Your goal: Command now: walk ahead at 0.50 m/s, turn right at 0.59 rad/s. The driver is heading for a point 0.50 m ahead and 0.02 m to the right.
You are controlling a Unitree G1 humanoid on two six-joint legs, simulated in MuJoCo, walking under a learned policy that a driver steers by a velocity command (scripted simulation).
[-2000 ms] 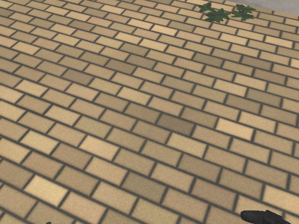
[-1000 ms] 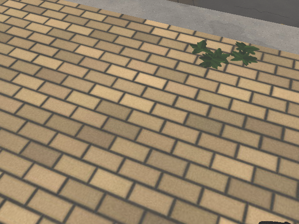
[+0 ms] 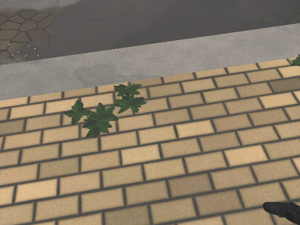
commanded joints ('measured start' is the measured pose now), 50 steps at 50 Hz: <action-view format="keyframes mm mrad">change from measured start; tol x32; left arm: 1 23 158 41 -45 -4 -4 10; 50 -207 54 -32 -46 40 21 -15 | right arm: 1 -92 -101 -23 -90 8 -27 13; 7 356 -284 -81 13 -23 -32 10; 50 191 -97 3 74 -30 99 -33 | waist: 1 -11 -139 -17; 5 -139 -149 -138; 7 -106 366 -361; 26 -160 11 57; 33 -1 -227 -577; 50 -116 -106 -83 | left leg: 1 126 -43 15 -74 0 16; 5 480 -5 5 -124 -103 105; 8 918 355 -680 -283 -615 288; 24 598 195 194 -412 42 206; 30 614 163 274 26 602 127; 31 425 109 288 269 330 74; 32 58 -35 252 655 -729 7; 33 35 -51 21 813 -795 5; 50 475 30 60 -116 -130 37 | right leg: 1 -48 -238 214 -38 155 -128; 5 -75 -170 218 242 262 -62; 8 -669 -81 62 942 -285 45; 25 -554 -193 -151 324 279 55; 30 -116 -47 -221 121 288 -42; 32 492 -432 260 261 1153 -247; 39 -151 -330 55 -37 726 -205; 50 -257 -220 4 -36 -33 -56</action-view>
